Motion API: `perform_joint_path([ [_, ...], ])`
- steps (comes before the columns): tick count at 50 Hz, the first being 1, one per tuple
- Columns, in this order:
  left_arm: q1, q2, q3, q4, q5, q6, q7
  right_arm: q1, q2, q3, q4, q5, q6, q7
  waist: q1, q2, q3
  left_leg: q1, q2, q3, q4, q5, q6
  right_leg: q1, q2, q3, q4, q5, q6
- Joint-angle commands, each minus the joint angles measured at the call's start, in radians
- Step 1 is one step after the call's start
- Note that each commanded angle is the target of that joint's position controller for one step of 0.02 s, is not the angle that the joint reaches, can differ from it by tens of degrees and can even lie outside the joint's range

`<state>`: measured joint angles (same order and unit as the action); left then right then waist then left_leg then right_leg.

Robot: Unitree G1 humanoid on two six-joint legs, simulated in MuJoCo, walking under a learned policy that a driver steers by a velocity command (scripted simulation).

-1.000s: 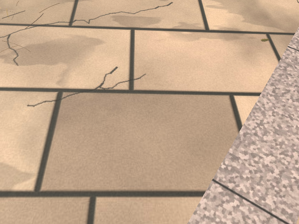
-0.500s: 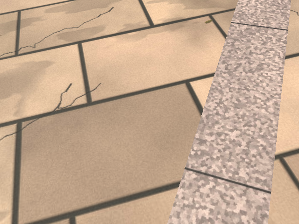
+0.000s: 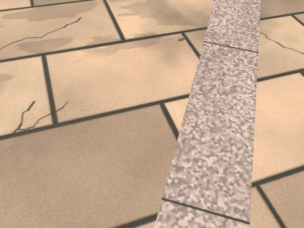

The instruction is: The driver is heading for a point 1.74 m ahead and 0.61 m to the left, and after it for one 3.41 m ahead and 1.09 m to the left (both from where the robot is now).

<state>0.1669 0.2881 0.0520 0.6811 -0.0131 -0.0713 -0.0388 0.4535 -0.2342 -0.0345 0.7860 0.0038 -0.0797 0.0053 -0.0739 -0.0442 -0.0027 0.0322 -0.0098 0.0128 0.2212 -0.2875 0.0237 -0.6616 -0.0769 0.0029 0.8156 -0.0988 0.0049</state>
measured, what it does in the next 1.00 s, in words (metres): walks ahead: right foot, then left foot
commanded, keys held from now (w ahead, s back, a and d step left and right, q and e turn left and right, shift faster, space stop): w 0.46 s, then w+q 0.16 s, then q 0.38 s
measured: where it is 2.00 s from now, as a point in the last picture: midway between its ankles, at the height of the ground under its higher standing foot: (131, 203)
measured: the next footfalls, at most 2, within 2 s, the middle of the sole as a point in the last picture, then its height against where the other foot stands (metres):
right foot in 0.18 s outside the picture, level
left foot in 0.72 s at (118, 209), level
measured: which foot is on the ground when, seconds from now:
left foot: down 0.00-0.20, up 0.22-0.70, down 0.72-1.00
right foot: up 0.00-0.16, down 0.18-0.72, up 0.74-1.00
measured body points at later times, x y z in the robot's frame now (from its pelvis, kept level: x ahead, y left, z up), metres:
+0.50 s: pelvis +0.28 -0.06 +0.00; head +0.30 -0.06 +0.45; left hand +0.31 +0.22 -0.12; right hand +0.47 -0.31 -0.09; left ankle +0.43 +0.12 -0.67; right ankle +0.25 -0.14 -0.74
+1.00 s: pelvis +0.51 +0.01 -0.01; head +0.56 +0.04 +0.44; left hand +0.62 +0.31 -0.11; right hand +0.70 -0.24 -0.10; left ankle +0.55 +0.09 -0.74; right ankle +0.61 -0.15 -0.68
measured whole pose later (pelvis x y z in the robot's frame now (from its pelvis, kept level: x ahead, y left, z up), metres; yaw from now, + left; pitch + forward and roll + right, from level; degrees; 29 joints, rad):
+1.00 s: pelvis +0.51 +0.01 -0.01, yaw +14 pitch +3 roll -1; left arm 0.09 0.31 0.03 0.69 0.02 -0.03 0.04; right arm 0.23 -0.31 -0.06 0.64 0.00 -0.01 0.00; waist -0.03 -0.02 0.06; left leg -0.38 -0.11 -0.10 0.44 -0.11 0.08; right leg -0.65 -0.03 0.11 0.99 -0.33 0.09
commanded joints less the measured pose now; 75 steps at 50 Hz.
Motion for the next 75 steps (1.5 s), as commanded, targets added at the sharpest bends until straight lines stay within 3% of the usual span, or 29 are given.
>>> perform_joint_path([
  [1,-0.226,0.000,-0.018,-0.117,-0.008,-0.027,-0.019,0.003,-0.189,-0.042,-0.051,0.008,-0.010,-0.005,-0.038,0.141,0.123,-0.109,0.201,-0.104,-0.131,0.263,0.170,0.018,0.038,-0.066,-0.172,0.104,0.000],
  [5,-0.237,0.055,-0.003,-0.130,-0.013,-0.033,-0.031,0.007,-0.221,-0.049,-0.028,0.023,0.005,-0.010,0.006,0.166,0.112,0.020,0.266,-0.107,-0.075,0.435,0.139,0.071,0.052,-0.036,-0.289,0.083,-0.047],
  [8,0.021,0.144,0.044,-0.063,-0.008,-0.021,-0.008,-0.019,-0.240,-0.054,-0.027,0.013,0.026,-0.019,0.166,0.191,-0.083,0.021,0.219,-0.033,0.259,0.920,0.083,0.446,0.125,-0.087,-0.324,0.044,-0.117],
  [9,0.195,0.186,0.061,-0.025,-0.005,-0.011,0.009,-0.019,-0.213,-0.041,-0.045,-0.001,0.026,-0.025,0.241,0.155,-0.211,-0.180,0.188,-0.029,0.504,0.741,0.051,0.759,0.021,0.017,-0.265,0.041,-0.157],
  [10,0.292,0.296,0.081,-0.007,0.024,-0.010,0.015,0.110,-0.061,0.004,-0.083,-0.005,0.012,-0.015,0.179,-0.149,-0.395,-0.582,0.011,-0.026,0.944,0.091,-0.022,1.155,-0.275,0.508,-0.305,-0.158,-0.324],
  [11,0.291,0.207,0.059,-0.008,0.021,-0.010,0.017,0.085,-0.107,-0.002,-0.059,0.015,-0.012,-0.012,0.201,-0.190,-0.474,-0.671,-0.033,-0.173,1.111,-0.260,-0.018,1.112,-0.327,0.780,-0.497,-0.294,-0.344],
  [12,0.204,0.155,0.040,-0.010,0.012,-0.009,0.022,-0.042,-0.187,-0.028,-0.095,0.048,-0.022,-0.004,0.190,-0.132,-0.265,-0.773,0.031,-0.158,1.171,-0.204,-0.006,0.958,-0.283,0.617,-0.526,-0.336,-0.285],
  [14,0.088,0.098,0.020,-0.009,0.009,-0.008,0.020,-0.155,-0.176,-0.024,-0.120,0.024,-0.028,-0.008,0.128,0.008,-0.069,-0.740,0.122,-0.091,1.074,-0.046,0.007,0.650,-0.190,0.374,-0.575,-0.170,-0.235],
  [19,0.041,0.095,0.023,0.021,0.014,-0.046,0.011,-0.113,-0.127,-0.023,-0.105,0.010,0.021,-0.014,0.034,-0.022,0.020,-0.657,0.175,-0.080,0.945,0.078,-0.037,0.402,-0.129,0.185,-0.697,-0.001,-0.266],
  [22,0.084,0.113,0.027,0.048,0.012,-0.047,0.020,-0.224,-0.117,-0.018,-0.140,-0.006,0.015,-0.016,0.064,0.002,0.052,-0.716,0.180,-0.073,0.757,0.229,-0.055,0.429,-0.108,0.117,-0.708,0.093,-0.258],
  [31,0.204,0.165,0.042,0.122,-0.001,-0.008,0.034,-0.466,-0.101,-0.008,-0.229,0.023,-0.002,0.043,0.163,0.017,0.090,-0.752,0.103,-0.041,0.369,0.325,0.022,0.721,-0.184,-0.003,-0.651,0.146,-0.188],
  [35,0.128,0.189,0.047,0.098,0.003,0.027,0.060,-0.217,-0.191,-0.063,-0.195,-0.005,-0.004,0.050,0.014,-0.018,-0.085,-0.394,-0.041,0.065,0.286,0.266,0.087,0.731,-0.107,-0.100,-0.219,0.745,-0.094],
  [36,0.145,0.164,0.035,0.074,0.017,0.025,0.069,-0.098,-0.259,-0.087,-0.179,-0.006,-0.001,0.036,-0.031,0.051,-0.183,-0.123,0.036,-0.049,0.291,0.529,0.129,0.543,-0.050,-0.127,0.049,0.538,-0.038],
  [37,0.271,0.042,-0.005,0.034,0.057,0.005,0.058,-0.095,-0.362,-0.096,-0.198,-0.019,0.003,0.026,0.065,0.316,-0.314,0.284,0.331,-0.512,0.342,0.875,0.323,0.100,0.139,-0.105,0.454,-0.373,0.039],
  [38,0.270,0.115,-0.004,0.056,0.043,-0.017,0.042,-0.058,-0.287,-0.081,-0.222,-0.014,0.005,0.025,0.004,0.258,-0.516,0.371,0.406,-0.738,0.258,0.865,0.414,0.020,0.166,0.101,0.644,-0.558,0.050],
  [39,0.181,0.166,0.011,0.033,0.006,-0.020,0.035,-0.113,-0.244,-0.069,-0.232,-0.014,0.012,0.023,-0.009,0.175,-0.427,0.297,0.351,-0.585,0.254,0.841,0.362,-0.029,0.099,0.138,0.659,-0.488,0.039],
  [41,0.070,0.145,0.004,0.000,0.018,-0.013,0.050,-0.200,-0.203,-0.061,-0.237,0.007,0.026,0.013,0.030,0.028,-0.199,0.013,0.264,-0.412,0.209,0.782,0.288,-0.052,0.033,0.093,0.525,-0.371,0.040],
  [43,0.080,0.145,0.011,-0.011,0.024,0.017,0.061,-0.241,-0.209,-0.061,-0.240,-0.010,0.035,0.008,0.091,0.062,-0.135,-0.196,0.219,-0.374,0.143,0.743,0.274,0.064,0.023,0.094,0.427,-0.329,0.047],
  [48,0.078,0.099,0.002,-0.003,0.033,0.046,0.082,-0.256,-0.240,-0.074,-0.223,-0.001,0.049,-0.014,0.110,0.111,-0.163,-0.302,0.165,-0.311,0.150,0.756,0.251,0.125,0.062,0.081,0.199,-0.224,0.091],
  [52,-0.014,0.096,0.005,-0.026,0.022,0.062,0.079,-0.267,-0.240,-0.075,-0.229,0.008,0.084,-0.036,0.086,0.145,-0.148,-0.326,0.125,-0.364,0.144,0.391,0.195,0.144,0.086,0.104,0.063,-0.131,0.095],
  [59,-0.036,0.105,0.023,-0.041,0.009,0.025,0.057,-0.269,-0.222,-0.075,-0.240,0.013,0.113,-0.041,0.084,0.218,-0.113,-0.239,0.108,-0.512,0.239,0.375,0.159,0.285,0.118,0.111,-0.305,-0.141,0.046],
  [60,-0.001,0.114,0.031,-0.028,0.010,0.019,0.055,-0.279,-0.209,-0.072,-0.245,0.021,0.116,-0.043,0.102,0.207,-0.109,-0.266,0.074,-0.502,0.274,0.327,0.127,0.378,0.091,0.105,-0.437,-0.017,0.026],
  [61,0.017,0.171,0.046,-0.032,0.023,0.020,0.059,-0.241,-0.168,-0.060,-0.249,0.013,0.117,-0.041,0.080,0.102,-0.143,-0.353,0.016,-0.436,0.395,0.092,0.078,0.514,-0.071,0.218,-0.460,0.087,-0.035],
  [62,-0.023,0.248,0.064,-0.035,0.048,0.037,0.064,-0.179,-0.143,-0.054,-0.265,0.012,0.112,-0.038,0.012,-0.204,-0.097,-0.573,-0.152,-0.229,0.571,-0.288,0.008,0.589,-0.262,0.443,-0.466,0.368,-0.192],
  [63,0.010,0.191,0.058,-0.037,0.053,0.039,0.063,-0.188,-0.233,-0.079,-0.256,-0.005,0.101,-0.035,0.060,-0.216,-0.114,-0.636,-0.113,-0.183,0.815,-0.387,-0.049,0.574,-0.357,0.542,-0.474,0.450,-0.298],
  [64,-0.013,0.145,0.044,-0.050,0.045,0.040,0.067,-0.185,-0.276,-0.097,-0.237,0.005,0.103,-0.032,0.056,-0.127,-0.108,-0.642,-0.076,-0.181,0.932,-0.322,-0.072,0.559,-0.319,0.446,-0.452,0.435,-0.283],
  [66,-0.065,0.105,0.035,-0.059,0.022,0.049,0.074,-0.187,-0.243,-0.097,-0.210,0.011,0.128,-0.040,0.050,-0.066,-0.072,-0.665,-0.052,-0.153,1.009,-0.214,-0.105,0.545,-0.209,0.283,-0.433,0.354,-0.205],
  [69,-0.050,0.117,0.038,-0.049,0.028,0.067,0.083,-0.240,-0.168,-0.074,-0.236,0.022,0.140,-0.033,0.074,-0.108,-0.050,-0.657,-0.033,-0.074,0.940,-0.133,-0.126,0.543,-0.154,0.159,-0.462,0.345,-0.202],
  [75,-0.038,0.178,0.066,-0.036,0.019,0.083,0.080,-0.305,-0.145,-0.060,-0.279,0.015,0.136,-0.012,0.112,-0.160,-0.093,-0.494,0.029,-0.004,0.637,-0.121,-0.108,0.561,-0.211,0.087,-0.469,0.316,-0.223],
])
Keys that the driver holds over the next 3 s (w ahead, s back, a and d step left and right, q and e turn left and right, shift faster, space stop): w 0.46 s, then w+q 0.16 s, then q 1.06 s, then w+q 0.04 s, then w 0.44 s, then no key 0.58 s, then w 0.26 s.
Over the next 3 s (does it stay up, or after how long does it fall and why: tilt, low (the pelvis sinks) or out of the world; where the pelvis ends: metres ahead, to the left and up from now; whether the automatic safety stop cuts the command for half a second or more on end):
stays up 0.79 0.21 0.00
